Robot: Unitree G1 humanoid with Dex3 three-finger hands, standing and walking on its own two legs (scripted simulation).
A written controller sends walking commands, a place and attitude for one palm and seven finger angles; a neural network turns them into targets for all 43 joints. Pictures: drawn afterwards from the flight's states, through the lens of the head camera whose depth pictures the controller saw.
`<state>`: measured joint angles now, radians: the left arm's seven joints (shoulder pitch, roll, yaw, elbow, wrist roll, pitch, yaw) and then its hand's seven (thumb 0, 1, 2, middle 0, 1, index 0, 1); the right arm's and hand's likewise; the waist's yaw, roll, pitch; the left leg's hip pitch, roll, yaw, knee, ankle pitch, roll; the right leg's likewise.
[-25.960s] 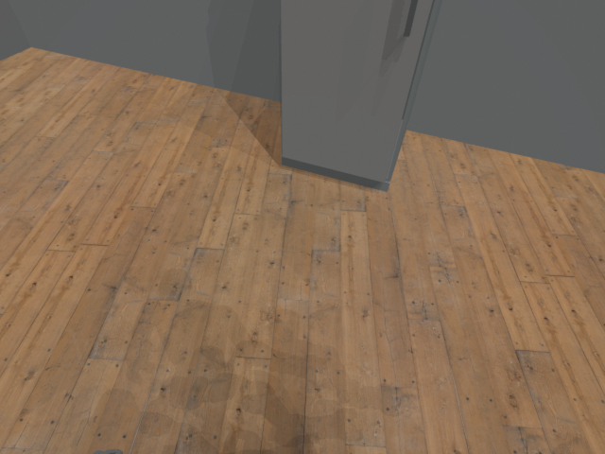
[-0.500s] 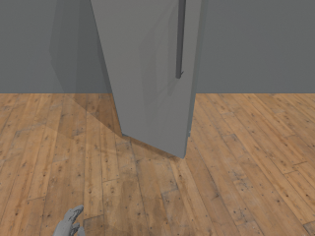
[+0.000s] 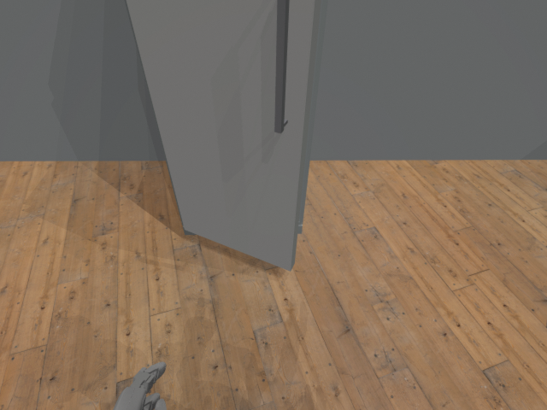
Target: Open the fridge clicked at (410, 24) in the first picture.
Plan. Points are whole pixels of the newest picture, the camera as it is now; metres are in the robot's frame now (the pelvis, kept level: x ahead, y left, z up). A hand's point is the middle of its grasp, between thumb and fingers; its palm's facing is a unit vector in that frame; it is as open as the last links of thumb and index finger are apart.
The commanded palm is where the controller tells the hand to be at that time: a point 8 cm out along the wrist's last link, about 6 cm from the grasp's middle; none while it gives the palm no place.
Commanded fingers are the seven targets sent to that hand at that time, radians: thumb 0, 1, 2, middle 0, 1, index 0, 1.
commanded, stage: let the arm hang, fingers relaxed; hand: right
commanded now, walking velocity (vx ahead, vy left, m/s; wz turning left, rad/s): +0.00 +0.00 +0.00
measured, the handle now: (284, 56) +0.83 -0.01 +0.19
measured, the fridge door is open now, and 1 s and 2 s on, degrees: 27 27 27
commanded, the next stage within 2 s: look to check the result in 1.12 s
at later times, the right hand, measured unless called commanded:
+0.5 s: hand out of the picture -0.07 -0.25 -0.18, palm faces +0.06 +0.98 -0.20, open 7.1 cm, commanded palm none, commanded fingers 0.00 -0.90 -0.90 0.20 0.30 0.20 0.30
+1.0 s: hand out of the picture +0.04 -0.29 -0.15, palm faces +0.00 +0.95 -0.31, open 7.4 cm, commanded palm none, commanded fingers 0.00 -0.90 -0.90 0.20 0.30 0.20 0.30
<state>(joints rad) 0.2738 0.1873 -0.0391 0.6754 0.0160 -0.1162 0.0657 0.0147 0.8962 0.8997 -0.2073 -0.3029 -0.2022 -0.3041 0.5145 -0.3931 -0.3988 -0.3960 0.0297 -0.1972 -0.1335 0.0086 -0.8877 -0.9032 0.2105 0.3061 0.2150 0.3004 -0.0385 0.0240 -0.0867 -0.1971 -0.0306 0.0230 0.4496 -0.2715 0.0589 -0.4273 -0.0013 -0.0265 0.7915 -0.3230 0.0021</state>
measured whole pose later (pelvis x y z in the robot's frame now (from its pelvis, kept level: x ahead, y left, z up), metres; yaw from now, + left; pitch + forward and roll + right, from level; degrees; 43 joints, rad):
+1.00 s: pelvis -0.03 -0.05 +0.00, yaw -2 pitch -1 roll +0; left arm 0.12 0.32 0.01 1.13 0.02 0.00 0.00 0.01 0.90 0.90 -0.20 -0.30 -0.20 -0.30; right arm 0.12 -0.31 0.00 1.12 -0.02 -0.02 0.01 0.00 -0.91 -0.90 0.20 0.30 0.20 0.30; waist 0.00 -0.01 0.03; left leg -0.15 0.04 0.03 0.37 -0.20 -0.02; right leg -0.18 0.03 -0.05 0.35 -0.15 -0.04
